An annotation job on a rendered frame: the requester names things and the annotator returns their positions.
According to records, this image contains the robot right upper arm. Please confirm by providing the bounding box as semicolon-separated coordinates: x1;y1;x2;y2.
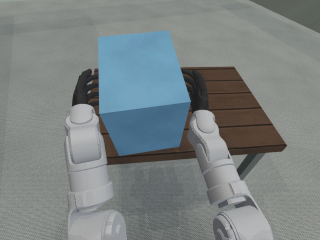
213;205;274;240

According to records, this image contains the left robot forearm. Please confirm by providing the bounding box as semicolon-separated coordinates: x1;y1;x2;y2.
64;104;114;240

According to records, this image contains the right robot hand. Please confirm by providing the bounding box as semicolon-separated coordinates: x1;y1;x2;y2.
181;69;209;114

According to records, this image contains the right robot forearm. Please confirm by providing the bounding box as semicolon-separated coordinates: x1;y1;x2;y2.
187;110;274;238

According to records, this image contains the table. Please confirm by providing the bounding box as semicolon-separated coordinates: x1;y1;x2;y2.
88;66;287;181

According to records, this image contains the left robot hand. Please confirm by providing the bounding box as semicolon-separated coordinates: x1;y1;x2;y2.
72;69;99;107

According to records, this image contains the carton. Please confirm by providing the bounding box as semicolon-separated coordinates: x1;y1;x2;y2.
98;30;191;156

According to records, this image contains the robot left upper arm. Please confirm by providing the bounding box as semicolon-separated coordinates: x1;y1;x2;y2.
68;209;127;240

